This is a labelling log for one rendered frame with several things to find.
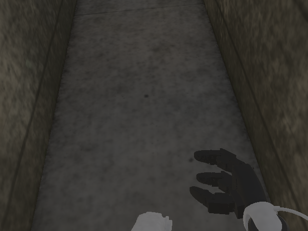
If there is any right robot forearm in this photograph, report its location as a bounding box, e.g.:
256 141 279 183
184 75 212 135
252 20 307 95
243 201 290 231

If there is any robot right hand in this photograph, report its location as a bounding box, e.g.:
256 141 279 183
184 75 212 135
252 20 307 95
190 148 268 219

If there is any robot left thigh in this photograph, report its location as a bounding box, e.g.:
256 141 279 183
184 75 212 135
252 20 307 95
131 212 172 231

